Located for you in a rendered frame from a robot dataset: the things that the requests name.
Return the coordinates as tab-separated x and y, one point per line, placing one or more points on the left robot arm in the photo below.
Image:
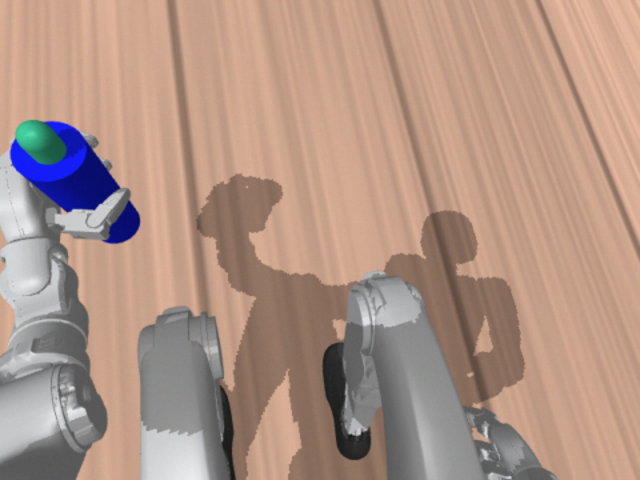
50	412

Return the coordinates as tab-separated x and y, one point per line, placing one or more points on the left robot foot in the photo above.
228	434

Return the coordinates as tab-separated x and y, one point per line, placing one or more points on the right robot hand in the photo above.
507	453

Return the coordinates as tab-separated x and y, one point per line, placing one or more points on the right robot foot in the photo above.
351	447

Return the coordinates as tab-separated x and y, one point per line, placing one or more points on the left robot hand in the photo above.
25	211

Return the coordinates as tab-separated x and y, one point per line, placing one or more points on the bottle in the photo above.
56	158

